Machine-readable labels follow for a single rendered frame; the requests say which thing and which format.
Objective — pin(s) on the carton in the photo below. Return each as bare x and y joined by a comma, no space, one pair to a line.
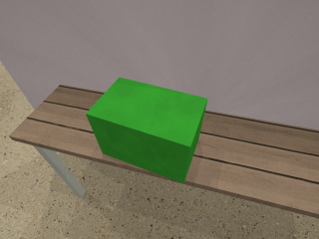
151,127

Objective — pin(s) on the table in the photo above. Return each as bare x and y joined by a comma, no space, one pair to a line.
261,161

